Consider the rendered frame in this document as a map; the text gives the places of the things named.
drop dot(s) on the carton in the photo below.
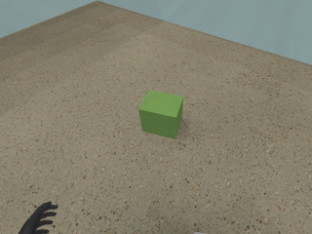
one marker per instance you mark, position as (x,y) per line
(161,113)

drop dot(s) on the robot left hand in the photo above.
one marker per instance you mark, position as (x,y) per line
(35,221)

